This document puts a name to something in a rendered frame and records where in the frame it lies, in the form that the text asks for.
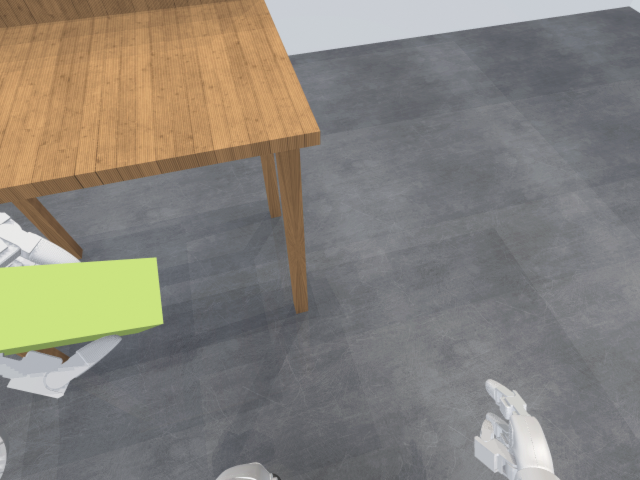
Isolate robot left hand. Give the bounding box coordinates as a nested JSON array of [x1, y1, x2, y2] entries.
[[0, 213, 122, 398]]

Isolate sponge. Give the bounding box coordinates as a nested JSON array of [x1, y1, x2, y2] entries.
[[0, 257, 163, 356]]

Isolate table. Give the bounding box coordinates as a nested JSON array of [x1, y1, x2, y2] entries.
[[0, 0, 320, 364]]

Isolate robot right hand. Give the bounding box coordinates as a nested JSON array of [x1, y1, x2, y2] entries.
[[474, 379, 554, 480]]

